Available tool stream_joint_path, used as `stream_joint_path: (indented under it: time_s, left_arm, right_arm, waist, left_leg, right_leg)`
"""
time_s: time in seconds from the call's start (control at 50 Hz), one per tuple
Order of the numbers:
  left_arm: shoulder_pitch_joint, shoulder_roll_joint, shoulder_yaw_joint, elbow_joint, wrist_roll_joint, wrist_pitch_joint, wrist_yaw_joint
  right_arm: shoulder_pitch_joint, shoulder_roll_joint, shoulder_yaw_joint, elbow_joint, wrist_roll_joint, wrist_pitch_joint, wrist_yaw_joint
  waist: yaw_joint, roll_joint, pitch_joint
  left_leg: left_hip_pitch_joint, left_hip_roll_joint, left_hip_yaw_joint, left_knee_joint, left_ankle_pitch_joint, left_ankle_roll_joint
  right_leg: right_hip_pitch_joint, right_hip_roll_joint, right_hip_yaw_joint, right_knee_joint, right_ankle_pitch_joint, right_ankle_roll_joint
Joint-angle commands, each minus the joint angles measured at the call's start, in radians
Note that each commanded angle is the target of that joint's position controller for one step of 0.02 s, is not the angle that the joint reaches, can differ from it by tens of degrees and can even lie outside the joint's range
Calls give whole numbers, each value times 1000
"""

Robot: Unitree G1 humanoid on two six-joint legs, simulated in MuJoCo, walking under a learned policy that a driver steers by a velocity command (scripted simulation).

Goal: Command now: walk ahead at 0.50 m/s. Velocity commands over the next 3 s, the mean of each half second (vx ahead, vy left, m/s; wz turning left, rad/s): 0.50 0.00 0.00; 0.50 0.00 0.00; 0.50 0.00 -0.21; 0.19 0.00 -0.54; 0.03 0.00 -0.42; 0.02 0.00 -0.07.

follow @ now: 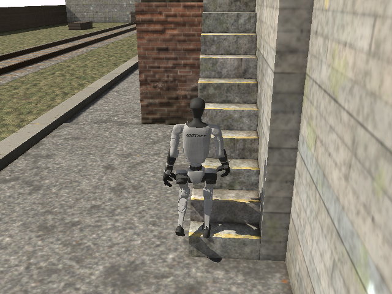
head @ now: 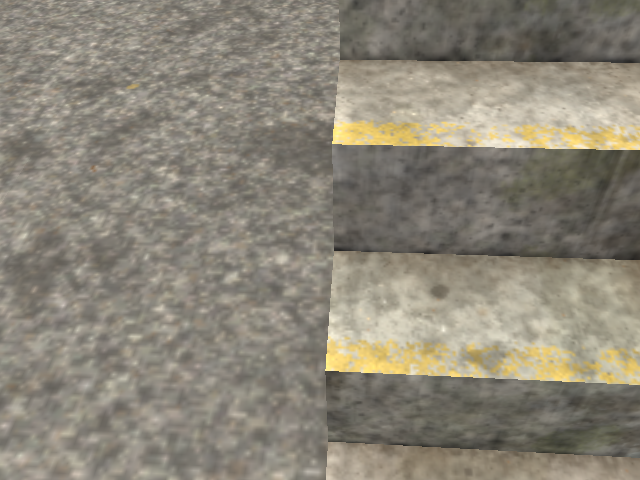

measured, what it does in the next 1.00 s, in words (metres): goes down: left foot 0.22 m lower, then right foot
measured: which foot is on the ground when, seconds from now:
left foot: up 0.00-0.50, down 0.52-0.76, up 0.78-1.00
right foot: down 0.00-0.46, up 0.48-0.84, down 0.86-1.00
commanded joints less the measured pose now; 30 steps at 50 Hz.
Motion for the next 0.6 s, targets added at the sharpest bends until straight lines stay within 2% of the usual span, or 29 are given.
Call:
stream_joint_path:
  time_s: [0.02,0.06,0.08,0.1,0.14,0.18,0.2,0.22,0.26,0.28,0.3,0.32,0.34,0.36,0.38,0.4,0.44,0.46,0.48,0.5,0.52,0.54,0.56,0.58,0.6]
  left_arm:
    - [-132,18,3,-20,3,-62,-28]
    - [-84,62,19,0,-13,-75,-39]
    - [-52,76,26,2,-18,-80,-38]
    - [-24,88,34,8,-20,-84,-38]
    - [15,114,52,4,-17,-94,-31]
    - [45,132,67,3,-16,-102,-23]
    - [55,142,75,0,-15,-103,-16]
    - [88,153,81,-2,-6,-110,-15]
    - [100,157,91,-5,-2,-113,-6]
    - [162,115,57,-11,-39,-92,10]
    - [145,133,63,-17,-44,-80,15]
    - [126,156,68,-26,-47,-70,21]
    - [87,169,71,-40,-45,-62,27]
    - [-80,223,75,-44,-48,-63,34]
    - [-84,199,69,-34,-51,-64,31]
    - [-67,179,61,-35,-44,-67,29]
    - [-80,153,47,-29,-46,-61,26]
    - [-111,124,58,-37,50,-73,36]
    - [-194,81,24,-50,-41,-54,22]
    - [-239,12,3,-73,-61,-46,14]
    - [-303,-39,-14,-80,-89,-40,6]
    - [-362,-102,-21,-117,-90,-40,15]
    - [-4,-125,-9,-67,-59,-21,5]
    - [104,-45,0,-41,-36,-24,-7]
    - [120,-4,11,-16,-41,-24,-9]
  right_arm:
    - [191,67,22,-6,15,20,7]
    - [115,45,19,-39,27,23,14]
    - [95,28,14,-45,30,23,17]
    - [78,15,10,-50,30,21,19]
    - [7,8,5,-80,28,28,11]
    - [-18,-18,-7,-88,21,23,14]
    - [-24,-28,-13,-92,21,22,13]
    - [-38,-32,-17,-104,17,17,21]
    - [-71,-29,-21,-111,13,12,26]
    - [-71,-2,-2,-72,116,-3,5]
    - [-81,0,-1,-66,126,-9,2]
    - [-66,2,-2,-46,127,-3,6]
    - [-64,7,1,-28,120,9,9]
    - [102,5,-4,-10,123,19,14]
    - [159,-35,-9,28,109,32,15]
    - [182,-59,-14,51,112,39,20]
    - [272,-77,-18,109,106,48,30]
    - [408,-66,-5,109,87,22,16]
    - [435,-61,-11,218,98,37,28]
    - [452,-48,-3,254,96,29,37]
    - [447,5,17,303,72,37,43]
    - [514,-73,19,336,21,36,53]
    - [384,-168,19,342,-8,37,57]
    - [388,-207,-12,325,16,45,47]
    - [379,-167,-2,307,32,50,39]
  waist:
    - [-121,-40,66]
    - [-87,-48,66]
    - [-71,-33,58]
    - [-53,-49,50]
    - [-10,-92,36]
    - [15,-143,25]
    - [25,-149,19]
    - [38,-148,14]
    - [57,-149,35]
    - [104,-227,18]
    - [103,-224,36]
    - [99,-225,37]
    - [102,-201,44]
    - [-49,-320,-26]
    - [-46,-310,-104]
    - [-39,-279,-147]
    - [-77,-212,-204]
    - [-180,-194,-257]
    - [-168,-146,-254]
    - [-192,-10,-198]
    - [-198,84,-96]
    - [-165,223,4]
    - [94,439,43]
    - [94,451,21]
    - [74,361,-6]
  left_leg:
    - [-67,-10,26,190,53,-32]
    - [-120,0,40,174,82,-39]
    - [-137,9,43,136,118,-44]
    - [-151,17,53,106,143,-52]
    - [-206,39,54,32,175,-52]
    - [-210,65,65,-34,186,-53]
    - [-206,79,56,-72,197,-55]
    - [-226,99,58,-149,186,-41]
    - [-231,130,43,-279,232,-36]
    - [-189,125,-37,-454,135,-49]
    - [-122,123,-7,-559,101,-49]
    - [-21,112,31,-647,79,-48]
    - [67,106,71,-735,92,-45]
    - [114,171,34,-847,173,-6]
    - [202,169,87,-863,278,10]
    - [249,178,90,-910,334,26]
    - [360,207,101,-1025,483,55]
    - [433,219,145,-1069,676,65]
    - [538,263,105,-1237,747,70]
    - [588,284,103,-1386,865,60]
    - [580,254,106,-1353,782,70]
    - [587,278,10,-1155,1171,68]
    - [624,107,74,-973,1237,-55]
    - [664,88,3,-1012,859,-72]
    - [630,76,-17,-1021,553,-83]
  right_leg:
    - [-77,-135,371,-502,-239,-109]
    - [-5,-148,380,-525,-216,-131]
    - [39,-164,401,-520,-212,-137]
    - [83,-178,417,-522,-208,-148]
    - [192,-215,473,-520,-193,-168]
    - [248,-238,499,-520,-195,-172]
    - [280,-256,519,-506,-178,-168]
    - [328,-261,545,-506,-188,-157]
    - [376,-290,577,-466,-126,-143]
    - [387,-299,579,-478,-109,-151]
    - [363,-291,538,-469,-104,-133]
    - [303,-275,491,-460,-147,-117]
    - [242,-266,444,-431,-154,-103]
    - [311,-288,361,-308,-19,-62]
    - [319,-300,296,-238,59,-41]
    - [346,-298,262,-191,87,-15]
    - [374,-283,188,-41,49,47]
    - [440,-223,123,71,15,44]
    - [365,-246,57,244,47,112]
    - [312,-189,-32,452,-50,146]
    - [153,-106,-87,779,-222,154]
    - [-58,-57,-97,1140,-409,201]
    - [-258,8,-92,1219,-372,193]
    - [-347,-51,-101,1150,-325,209]
    - [-354,-65,-101,1096,-232,202]
Next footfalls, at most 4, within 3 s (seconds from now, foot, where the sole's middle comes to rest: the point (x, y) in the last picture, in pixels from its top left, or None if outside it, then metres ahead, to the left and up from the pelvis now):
0.52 left None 0.17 0.28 -0.90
0.86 right None -0.01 0.19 -0.90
1.02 left None -0.04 0.56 -0.90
1.74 right None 0.10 0.25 -0.90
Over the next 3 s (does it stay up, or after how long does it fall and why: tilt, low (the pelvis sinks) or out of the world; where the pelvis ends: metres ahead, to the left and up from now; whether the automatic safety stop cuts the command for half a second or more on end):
stays up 0.06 0.38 -0.12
